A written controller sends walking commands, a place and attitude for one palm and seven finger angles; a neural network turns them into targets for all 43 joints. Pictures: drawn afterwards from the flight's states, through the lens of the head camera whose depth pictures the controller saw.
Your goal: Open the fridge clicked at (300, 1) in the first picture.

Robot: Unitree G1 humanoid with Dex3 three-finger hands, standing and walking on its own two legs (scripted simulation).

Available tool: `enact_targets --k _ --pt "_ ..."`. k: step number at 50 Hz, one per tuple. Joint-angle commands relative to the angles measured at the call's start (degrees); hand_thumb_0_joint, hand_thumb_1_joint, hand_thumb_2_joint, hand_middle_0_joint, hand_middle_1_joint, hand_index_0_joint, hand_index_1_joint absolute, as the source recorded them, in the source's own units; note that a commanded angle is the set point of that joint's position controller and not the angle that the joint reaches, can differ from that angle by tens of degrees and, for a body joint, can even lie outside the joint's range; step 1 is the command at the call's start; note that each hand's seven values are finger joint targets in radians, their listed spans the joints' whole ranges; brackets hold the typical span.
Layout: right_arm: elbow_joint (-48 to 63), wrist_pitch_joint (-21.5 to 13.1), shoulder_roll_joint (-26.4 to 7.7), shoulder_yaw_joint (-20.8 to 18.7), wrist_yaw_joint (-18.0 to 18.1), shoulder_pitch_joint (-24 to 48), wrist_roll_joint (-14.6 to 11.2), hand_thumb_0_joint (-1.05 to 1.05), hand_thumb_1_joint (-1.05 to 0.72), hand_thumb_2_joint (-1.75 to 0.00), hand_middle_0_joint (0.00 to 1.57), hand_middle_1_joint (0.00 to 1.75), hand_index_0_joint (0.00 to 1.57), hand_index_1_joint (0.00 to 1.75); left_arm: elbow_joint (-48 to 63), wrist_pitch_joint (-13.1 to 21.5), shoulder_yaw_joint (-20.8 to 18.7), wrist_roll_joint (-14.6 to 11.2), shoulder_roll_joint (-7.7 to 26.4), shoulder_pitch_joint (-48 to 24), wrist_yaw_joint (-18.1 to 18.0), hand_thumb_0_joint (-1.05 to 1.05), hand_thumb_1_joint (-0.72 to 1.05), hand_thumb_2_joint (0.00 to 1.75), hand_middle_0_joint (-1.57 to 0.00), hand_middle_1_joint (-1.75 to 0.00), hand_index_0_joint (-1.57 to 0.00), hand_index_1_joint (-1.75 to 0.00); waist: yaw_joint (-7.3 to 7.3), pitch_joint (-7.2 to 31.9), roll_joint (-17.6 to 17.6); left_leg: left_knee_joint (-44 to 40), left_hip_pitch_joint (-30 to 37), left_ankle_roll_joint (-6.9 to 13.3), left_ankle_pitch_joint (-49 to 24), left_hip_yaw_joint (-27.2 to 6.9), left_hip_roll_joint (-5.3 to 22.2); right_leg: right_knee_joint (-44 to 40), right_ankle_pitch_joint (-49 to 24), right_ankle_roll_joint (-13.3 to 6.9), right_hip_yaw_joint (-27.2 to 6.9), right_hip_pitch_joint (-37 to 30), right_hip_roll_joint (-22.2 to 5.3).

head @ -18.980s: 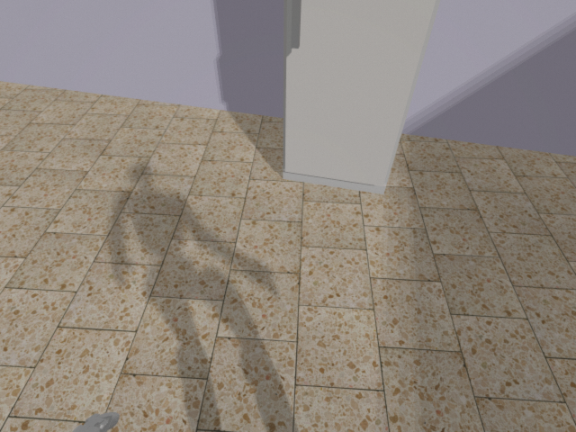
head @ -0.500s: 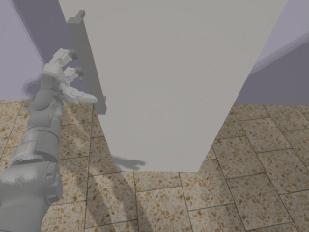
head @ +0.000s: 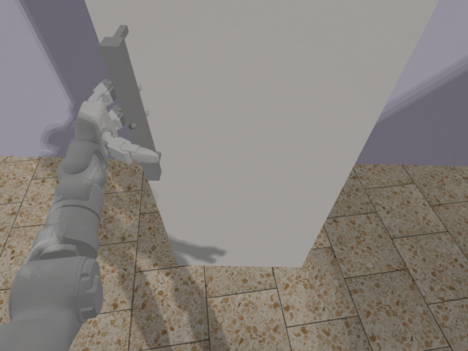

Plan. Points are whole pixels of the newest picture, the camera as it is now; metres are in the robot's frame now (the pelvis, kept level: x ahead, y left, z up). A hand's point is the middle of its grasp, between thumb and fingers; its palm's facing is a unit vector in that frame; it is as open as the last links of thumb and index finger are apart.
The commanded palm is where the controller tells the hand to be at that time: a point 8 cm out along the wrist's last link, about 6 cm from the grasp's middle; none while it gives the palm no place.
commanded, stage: slide the fingers in behind the handle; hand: left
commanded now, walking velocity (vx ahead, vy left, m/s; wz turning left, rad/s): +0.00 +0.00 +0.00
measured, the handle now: (140, 114) +0.50 +0.17 +0.14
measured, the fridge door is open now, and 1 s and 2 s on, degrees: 0 0 0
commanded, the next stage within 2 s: grip the handle and tug to test in 0.74 s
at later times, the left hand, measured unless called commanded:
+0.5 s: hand (142, 126) +0.46 +0.16 +0.15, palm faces +0.00 -1.00 +0.00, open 14.0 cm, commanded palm +0.43 +0.20 +0.15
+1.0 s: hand (145, 124) +0.46 +0.15 +0.15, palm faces -0.02 -1.00 +0.00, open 13.4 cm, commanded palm +0.43 +0.20 +0.15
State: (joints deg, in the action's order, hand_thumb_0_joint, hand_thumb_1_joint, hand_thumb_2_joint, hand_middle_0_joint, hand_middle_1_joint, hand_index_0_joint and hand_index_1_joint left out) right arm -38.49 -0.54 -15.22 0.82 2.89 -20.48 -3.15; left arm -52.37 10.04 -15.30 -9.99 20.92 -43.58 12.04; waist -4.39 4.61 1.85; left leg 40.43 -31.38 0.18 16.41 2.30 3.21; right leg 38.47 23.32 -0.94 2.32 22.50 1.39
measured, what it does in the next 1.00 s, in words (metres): stands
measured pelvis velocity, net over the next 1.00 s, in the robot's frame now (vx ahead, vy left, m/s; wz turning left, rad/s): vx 0.00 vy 0.00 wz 0.00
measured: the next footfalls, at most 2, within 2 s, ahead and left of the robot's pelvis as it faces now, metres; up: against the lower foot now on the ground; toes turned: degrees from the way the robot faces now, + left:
none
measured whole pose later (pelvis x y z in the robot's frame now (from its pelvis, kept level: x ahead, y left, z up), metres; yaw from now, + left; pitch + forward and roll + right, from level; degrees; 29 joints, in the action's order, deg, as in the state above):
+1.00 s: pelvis +0.00 +0.00 +0.00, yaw +0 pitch +7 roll -1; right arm -39.0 -1.1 -14.8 0.7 2.4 -20.1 -2.8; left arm -55.5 11.0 -14.1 -8.9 19.0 -46.3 9.0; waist -4.8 4.4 2.0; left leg 40.2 -31.8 0.2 15.8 2.4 3.0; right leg 38.8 23.0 -0.9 2.2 23.2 1.3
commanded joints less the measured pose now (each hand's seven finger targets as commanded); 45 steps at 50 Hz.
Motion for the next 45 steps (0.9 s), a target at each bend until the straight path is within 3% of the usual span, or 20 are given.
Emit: enact_targets --k 1,2,3,7,10,11,12,14,16,17,18,21,22,23,26,28,32,39,42,45 --pt "6.6 -1.9 -8.6 -3.3 0.6 -0.9 -0.1 0.00 -0.90 -0.90 0.20 0.30 0.20 0.30 14.3 2.8 0.0 -1.4 10.1 -27.1 -0.1 0.00 -0.50 0.30 -0.30 -1.20 -0.30 -1.20 -0.67 18.8 0.7 -2.4 21.0 2.5 -16.2 -2.5 -2.6 -6.1 -24.9 0.3 -0.6 2.5 1.2" --pt "6.4 -1.9 -8.6 -3.3 0.5 -0.6 -0.1 0.00 -0.90 -0.90 0.20 0.30 0.20 0.30 13.6 2.4 -1.2 -1.4 11.0 -25.8 -0.3 0.00 -0.50 0.30 -0.30 -1.20 -0.30 -1.20 -0.11 18.8 0.7 -2.5 21.0 2.4 -16.0 -2.5 -2.5 -6.1 -24.9 0.4 -0.8 2.8 1.2" --pt "6.3 -1.8 -8.4 -3.1 0.5 -0.4 -0.1 0.00 -0.90 -0.90 0.20 0.30 0.20 0.30 14.0 2.3 0.3 -1.4 9.8 -27.4 -0.4 0.00 -0.50 0.30 -0.30 -1.20 -0.30 -1.20 -0.77 17.8 1.6 -2.6 20.8 2.4 -15.6 -2.4 -2.6 -6.3 -24.8 0.4 -0.8 3.2 1.1" --pt "5.7 -1.7 -8.8 -3.0 0.8 -0.9 0.0 0.00 -0.90 -0.90 0.20 0.30 0.20 0.30 11.2 2.8 -2.2 -1.1 12.9 -29.1 -1.3 0.00 -0.50 0.30 -0.30 -1.20 -0.30 -1.20 -1.01 16.0 -2.7 -3.1 17.6 2.7 -12.4 -2.5 -2.7 -6.7 -23.0 0.7 -1.3 2.4 0.9" --pt "5.5 -2.1 -8.2 -3.0 0.6 -0.8 0.1 0.00 -0.90 -0.90 0.20 0.30 0.20 0.30 12.4 3.9 1.3 -0.4 9.0 -32.9 -1.7 0.00 -0.50 0.30 -0.30 -1.20 -0.30 -1.20 -1.81 17.3 1.6 -2.7 20.8 2.3 -12.7 -3.0 -2.6 -6.3 -21.0 0.4 -0.9 5.3 1.0" --pt "5.4 -2.3 -8.2 -3.1 0.5 -1.3 0.3 0.00 -0.90 -0.90 0.20 0.30 0.20 0.30 12.6 4.5 2.2 -0.4 7.7 -32.8 -1.9 0.00 -0.50 0.30 -0.30 -1.20 -0.30 -1.20 -2.05 18.3 0.9 -2.4 21.8 2.3 -13.7 -3.2 -2.6 -6.1 -20.9 0.3 -0.5 5.2 1.1" --pt "5.3 -2.5 -8.2 -3.3 0.3 -0.8 0.3 0.00 -0.90 -0.90 0.20 0.30 0.20 0.30 13.2 5.0 1.7 -0.1 8.2 -31.9 -2.1 0.00 -0.50 0.30 -0.30 -1.20 -0.30 -1.20 -1.34 19.6 3.2 -2.4 23.0 2.0 -14.1 -3.4 -2.4 -5.9 -20.8 0.2 -0.7 5.9 1.1" --pt "5.1 -2.7 -8.3 -3.3 0.1 -1.2 0.4 0.00 -0.90 -0.90 0.20 0.30 0.20 0.30 11.6 4.8 1.5 -0.4 7.5 -30.7 -2.5 0.00 -0.50 0.30 -0.30 -1.20 -0.30 -1.20 -1.24 19.8 1.1 -2.4 22.8 2.0 -14.2 -3.5 -2.4 -5.9 -21.2 0.2 -0.5 5.6 1.2" --pt "4.8 -2.3 -9.0 -3.2 0.3 -2.0 0.6 0.00 -0.90 -0.90 0.20 0.30 0.20 0.30 8.4 4.4 -2.4 -0.5 12.2 -29.3 -2.8 0.00 -0.50 0.30 -0.30 -1.20 -0.30 -1.20 -0.67 19.0 -3.3 -2.7 19.0 2.4 -13.0 -3.2 -2.6 -6.1 -21.6 0.4 -0.7 2.7 1.1" --pt "5.1 -2.0 -8.9 -3.0 0.4 -1.2 0.3 0.00 -0.90 -0.90 0.20 0.30 0.20 0.30 7.4 4.0 -2.4 -0.2 12.6 -29.6 -2.8 0.00 -0.50 0.30 -0.30 -1.20 -0.30 -1.20 -0.85 17.6 -3.0 -3.0 17.4 2.5 -11.8 -2.5 -2.7 -6.3 -22.1 0.7 -1.3 2.6 0.8" --pt "5.3 -2.1 -8.6 -2.8 0.4 -1.2 0.3 0.00 -0.90 -0.90 0.20 0.30 0.20 0.30 7.5 3.7 -0.5 -0.3 10.7 -31.6 -2.6 0.00 -0.50 0.30 -0.30 -1.20 -0.30 -1.20 -1.54 16.5 -3.6 -3.2 16.5 2.7 -11.0 -2.4 -3.0 -6.6 -22.3 1.0 -1.4 2.5 0.8" --pt "4.8 -2.0 -8.7 -2.8 0.7 -1.9 0.4 0.00 -0.90 -0.90 0.20 0.30 0.20 0.30 7.2 4.4 -1.4 0.3 12.8 -34.2 -2.3 0.00 -0.50 0.30 -0.30 -1.20 -0.30 -1.20 -1.96 16.3 -2.6 -2.7 16.2 2.8 -10.8 -2.3 -3.0 -6.7 -21.8 0.9 -1.8 2.6 0.6" --pt "5.1 -2.2 -8.6 -2.9 0.6 -1.5 0.3 0.00 -0.90 -0.90 0.20 0.30 0.20 0.30 8.9 5.0 -1.5 0.5 13.0 -34.5 -2.1 0.00 -0.50 0.30 -0.30 -1.20 -0.30 -1.20 -1.40 18.5 0.2 -2.6 17.8 2.6 -11.8 -2.4 -3.0 -6.2 -22.6 0.7 -2.0 3.0 0.6" --pt "5.0 -2.2 -8.4 -2.9 0.7 -1.4 0.3 0.00 -0.90 -0.90 0.20 0.30 0.20 0.30 9.7 5.6 -0.3 0.4 11.7 -35.4 -1.9 0.00 -0.50 0.30 -0.30 -1.20 -0.30 -1.20 -1.90 19.0 1.5 -2.3 19.4 2.4 -12.7 -2.7 -2.9 -6.0 -22.8 0.6 -1.7 3.6 0.7" --pt "4.8 -2.7 -8.3 -3.1 0.5 -2.2 0.4 0.00 -0.90 -0.90 0.20 0.30 0.20 0.30 9.9 6.8 0.3 -0.6 9.8 -33.7 -1.4 0.00 -0.50 0.30 -0.30 -1.20 -0.30 -1.20 -1.88 20.4 0.1 -1.9 20.9 2.4 -13.7 -3.1 -2.7 -5.9 -22.0 0.4 -1.1 3.9 1.1" --pt "4.5 -2.6 -8.4 -3.2 0.4 -1.9 0.3 0.00 -0.90 -0.90 0.20 0.30 0.20 0.30 9.4 6.5 1.1 -0.6 9.0 -33.5 -1.2 0.00 -0.50 0.30 -0.30 -1.20 -0.30 -1.20 -1.95 19.7 1.5 -2.2 21.3 2.1 -13.1 -3.1 -2.5 -5.9 -21.4 0.4 -0.9 5.2 1.2" --pt "4.2 -2.3 -9.0 -3.1 0.5 -2.2 0.3 0.00 -0.90 -0.90 0.20 0.30 0.20 0.30 6.3 5.1 -2.1 -0.3 12.9 -32.9 -1.8 0.00 -0.50 0.30 -0.30 -1.20 -0.30 -1.20 -1.66 17.4 -2.2 -2.8 17.3 2.6 -10.9 -2.7 -2.7 -6.6 -21.0 0.8 -1.5 3.9 1.0" --pt "4.8 -2.6 -8.5 -3.4 0.1 -2.2 0.4 0.00 -0.90 -0.90 0.20 0.30 0.20 0.30 9.7 5.5 0.7 0.2 8.9 -31.9 -2.1 0.00 -0.50 0.30 -0.30 -1.20 -0.30 -1.20 -1.26 19.1 2.2 -2.5 21.5 1.9 -13.6 -3.3 -2.3 -5.6 -20.4 0.2 -0.4 6.1 1.3" --pt "5.1 -2.7 -8.4 -3.5 -0.1 -1.8 0.3 0.00 -0.90 -0.90 0.20 0.30 0.20 0.30 10.3 5.4 1.2 -0.2 7.8 -30.3 -2.5 0.00 -0.50 0.30 -0.30 -1.20 -0.30 -1.20 -1.29 18.7 0.6 -2.5 21.6 2.1 -13.6 -3.2 -2.2 -5.9 -20.5 0.3 -0.4 5.9 1.5" --pt "5.0 -2.5 -8.6 -3.4 0.0 -1.9 0.3 0.00 -0.90 -0.90 0.20 0.30 0.20 0.30 9.0 4.7 -0.2 -0.1 9.4 -31.6 -3.1 0.00 -0.36 0.36 -0.32 -1.22 -0.32 -1.22 -1.36 17.0 -1.7 -3.1 19.3 2.2 -11.7 -3.1 -2.3 -6.2 -19.9 0.5 -0.6 5.1 1.3"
